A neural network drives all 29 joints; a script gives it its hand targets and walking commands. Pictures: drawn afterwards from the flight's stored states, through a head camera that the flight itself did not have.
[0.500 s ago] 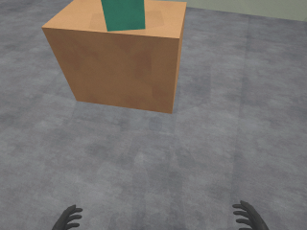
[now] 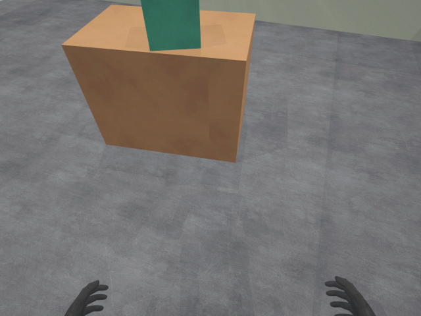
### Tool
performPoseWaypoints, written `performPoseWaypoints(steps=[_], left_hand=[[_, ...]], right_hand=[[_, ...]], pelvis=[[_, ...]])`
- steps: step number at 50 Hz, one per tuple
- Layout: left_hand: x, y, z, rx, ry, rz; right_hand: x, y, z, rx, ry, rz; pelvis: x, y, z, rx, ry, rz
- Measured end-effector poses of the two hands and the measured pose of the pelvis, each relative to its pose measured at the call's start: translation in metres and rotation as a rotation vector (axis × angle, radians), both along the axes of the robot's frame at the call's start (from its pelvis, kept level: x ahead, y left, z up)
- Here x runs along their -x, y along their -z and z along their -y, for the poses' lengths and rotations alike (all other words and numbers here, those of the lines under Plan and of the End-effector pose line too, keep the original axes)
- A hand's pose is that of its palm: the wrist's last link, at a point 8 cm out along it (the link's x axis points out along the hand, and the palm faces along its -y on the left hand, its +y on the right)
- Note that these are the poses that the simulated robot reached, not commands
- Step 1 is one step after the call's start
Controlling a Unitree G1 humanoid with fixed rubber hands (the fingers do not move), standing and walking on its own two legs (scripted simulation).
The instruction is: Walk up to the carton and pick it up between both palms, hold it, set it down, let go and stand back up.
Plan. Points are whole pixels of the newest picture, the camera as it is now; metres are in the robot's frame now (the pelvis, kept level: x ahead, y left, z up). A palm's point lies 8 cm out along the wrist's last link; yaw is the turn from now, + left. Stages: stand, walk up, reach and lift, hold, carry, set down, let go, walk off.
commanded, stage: stand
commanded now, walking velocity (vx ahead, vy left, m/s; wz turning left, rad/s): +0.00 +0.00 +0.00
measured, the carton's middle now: (172, 12) +1.33 +0.16 +0.04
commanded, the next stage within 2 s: none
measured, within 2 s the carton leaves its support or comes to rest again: neither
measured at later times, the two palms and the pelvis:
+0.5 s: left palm out of the picture +0.14 +0.28 -0.07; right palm out of the picture +0.13 -0.26 -0.07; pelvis -0.01 +0.01 +0.00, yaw +0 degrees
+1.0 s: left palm out of the picture +0.14 +0.29 -0.06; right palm out of the picture +0.12 -0.27 -0.07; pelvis -0.02 +0.01 +0.00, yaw +0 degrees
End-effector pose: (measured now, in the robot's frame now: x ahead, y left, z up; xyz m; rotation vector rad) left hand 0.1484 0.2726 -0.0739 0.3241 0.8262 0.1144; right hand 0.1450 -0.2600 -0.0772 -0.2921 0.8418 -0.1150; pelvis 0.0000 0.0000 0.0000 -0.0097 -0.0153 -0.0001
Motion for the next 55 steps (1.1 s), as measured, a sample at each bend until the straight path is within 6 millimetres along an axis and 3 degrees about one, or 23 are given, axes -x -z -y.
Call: performPoseWaypoints(steps=[55], left_hand=[[0.014, -0.011, -0.014, -0.018, 0.008, 0.032]], right_hand=[[0.028, -0.002, 0.008, 0.032, 0.011, -0.039]], pelvis=[[0.017, -0.004, -0.006, 0.009, 0.000, 0.011]])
